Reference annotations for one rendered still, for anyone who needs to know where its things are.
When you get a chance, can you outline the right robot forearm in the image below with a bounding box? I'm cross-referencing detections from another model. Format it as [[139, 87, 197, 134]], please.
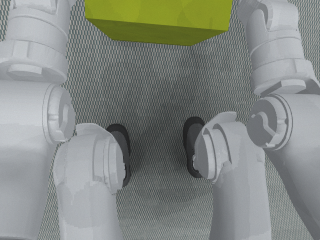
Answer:
[[236, 0, 320, 98]]

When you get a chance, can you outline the robot shin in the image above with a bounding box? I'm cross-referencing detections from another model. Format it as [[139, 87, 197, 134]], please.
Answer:
[[53, 123, 126, 189], [192, 111, 265, 177]]

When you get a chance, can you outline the left robot shin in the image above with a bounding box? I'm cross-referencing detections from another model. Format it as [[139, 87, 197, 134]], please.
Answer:
[[53, 123, 126, 189]]

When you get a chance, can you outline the right robot shin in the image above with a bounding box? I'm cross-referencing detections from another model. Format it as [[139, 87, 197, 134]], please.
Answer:
[[192, 111, 265, 177]]

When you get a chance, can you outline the carton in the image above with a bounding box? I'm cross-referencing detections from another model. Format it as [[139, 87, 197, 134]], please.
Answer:
[[84, 0, 233, 46]]

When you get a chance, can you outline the left robot forearm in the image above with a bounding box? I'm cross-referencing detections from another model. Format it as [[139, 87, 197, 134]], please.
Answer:
[[0, 0, 76, 85]]

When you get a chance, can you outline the right robot upper arm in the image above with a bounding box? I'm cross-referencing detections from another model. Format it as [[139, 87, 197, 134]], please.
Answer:
[[246, 93, 320, 240]]

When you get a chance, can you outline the left robot upper arm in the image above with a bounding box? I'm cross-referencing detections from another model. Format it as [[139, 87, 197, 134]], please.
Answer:
[[0, 79, 76, 240]]

